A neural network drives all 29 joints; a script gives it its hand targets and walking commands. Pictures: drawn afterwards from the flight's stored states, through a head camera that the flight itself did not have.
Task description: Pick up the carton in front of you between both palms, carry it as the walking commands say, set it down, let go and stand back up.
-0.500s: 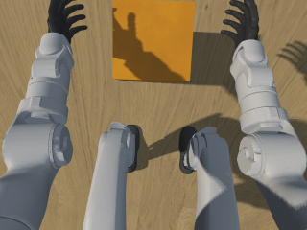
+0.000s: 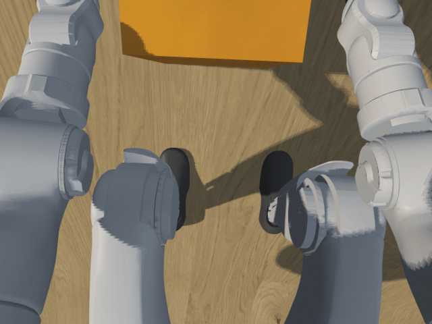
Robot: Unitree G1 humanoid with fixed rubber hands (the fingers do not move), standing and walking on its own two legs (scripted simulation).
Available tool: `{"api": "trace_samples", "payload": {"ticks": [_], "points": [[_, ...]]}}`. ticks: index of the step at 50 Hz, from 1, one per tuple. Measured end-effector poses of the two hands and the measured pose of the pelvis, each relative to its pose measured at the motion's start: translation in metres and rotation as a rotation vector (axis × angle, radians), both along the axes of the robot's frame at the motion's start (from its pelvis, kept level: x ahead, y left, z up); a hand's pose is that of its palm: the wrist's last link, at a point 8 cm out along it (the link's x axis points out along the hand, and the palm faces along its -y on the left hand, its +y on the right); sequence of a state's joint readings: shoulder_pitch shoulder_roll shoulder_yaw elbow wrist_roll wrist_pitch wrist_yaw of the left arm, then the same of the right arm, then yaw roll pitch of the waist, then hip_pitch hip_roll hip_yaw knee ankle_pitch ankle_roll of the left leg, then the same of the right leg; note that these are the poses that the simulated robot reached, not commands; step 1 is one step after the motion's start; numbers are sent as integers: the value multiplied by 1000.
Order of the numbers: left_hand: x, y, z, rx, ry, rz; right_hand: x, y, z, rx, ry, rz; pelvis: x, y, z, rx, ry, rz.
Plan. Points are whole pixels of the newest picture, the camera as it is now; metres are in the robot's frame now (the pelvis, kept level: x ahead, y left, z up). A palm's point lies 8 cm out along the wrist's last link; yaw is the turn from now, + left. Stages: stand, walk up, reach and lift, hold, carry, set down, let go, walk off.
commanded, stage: reach and lift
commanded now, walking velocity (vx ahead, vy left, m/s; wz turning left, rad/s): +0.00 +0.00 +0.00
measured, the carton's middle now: out of the picture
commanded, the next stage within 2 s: none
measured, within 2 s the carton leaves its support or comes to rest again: leaves its support in 0.78 s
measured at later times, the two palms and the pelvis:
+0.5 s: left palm out of the picture +0.54 +0.19 -0.17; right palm out of the picture +0.54 -0.11 -0.18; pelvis +0.00 +0.00 +0.00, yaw +0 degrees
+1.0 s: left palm out of the picture +0.53 +0.18 -0.07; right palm out of the picture +0.54 -0.12 -0.07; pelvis +0.00 +0.00 +0.01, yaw +2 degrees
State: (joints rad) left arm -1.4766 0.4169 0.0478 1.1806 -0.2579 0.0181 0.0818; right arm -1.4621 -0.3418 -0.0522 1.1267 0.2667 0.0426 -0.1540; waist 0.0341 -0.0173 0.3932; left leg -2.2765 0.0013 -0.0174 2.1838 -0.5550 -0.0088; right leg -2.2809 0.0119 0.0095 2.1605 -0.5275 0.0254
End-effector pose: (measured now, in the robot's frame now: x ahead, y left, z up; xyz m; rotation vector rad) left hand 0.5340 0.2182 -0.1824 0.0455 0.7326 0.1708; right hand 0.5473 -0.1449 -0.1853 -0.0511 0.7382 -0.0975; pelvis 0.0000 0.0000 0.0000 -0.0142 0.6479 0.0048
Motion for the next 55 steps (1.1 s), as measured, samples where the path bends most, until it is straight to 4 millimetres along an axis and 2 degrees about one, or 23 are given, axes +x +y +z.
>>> {"api": "trace_samples", "payload": {"ticks": [6, 16, 20, 25, 30, 36, 40, 44, 49, 55], "points": [[5, -4, -13, 0, -8, -19, 11, -4, -2, -11, -37, -10, 1, 3, -13, 2, -50, -2], [8, -9, 3, -20, -13, -22, 4, 7, 6, 6, -12, -5, 3, 3, -12, -6, -34, 5], [5, -12, 6, -24, -5, -34, 1, 17, 7, 20, 2, 9, 2, 2, -5, -8, -19, 9], [6, -25, 11, -30, -10, -26, -3, 35, 10, 35, 6, 17, 1, 2, 3, -10, 5, 13], [9, -26, 14, -11, 12, -27, -1, 36, 12, 28, 22, -5, 1, 2, 4, -8, 18, 16], [11, -25, 14, -13, 18, -40, 2, 34, 12, 40, 26, 24, 1, 2, -5, -8, 1, 6], [7, -30, 17, -32, 8, -24, 7, 31, 21, 9, 14, 17, 2, 2, -11, -5, 2, 1], [4, -37, 41, -35, -31, -1, 5, 26, 51, 4, -26, 8, 2, 0, -9, -4, 12, 17], [-5, -36, 101, -45, -79, 10, -7, 27, 106, 37, -73, -12, 3, -4, 6, -1, 36, 26], [-25, -28, 168, -43, -69, 35, -26, 35, 164, 49, -61, -4, 1, -7, 41, 3, 73, 34]]}}
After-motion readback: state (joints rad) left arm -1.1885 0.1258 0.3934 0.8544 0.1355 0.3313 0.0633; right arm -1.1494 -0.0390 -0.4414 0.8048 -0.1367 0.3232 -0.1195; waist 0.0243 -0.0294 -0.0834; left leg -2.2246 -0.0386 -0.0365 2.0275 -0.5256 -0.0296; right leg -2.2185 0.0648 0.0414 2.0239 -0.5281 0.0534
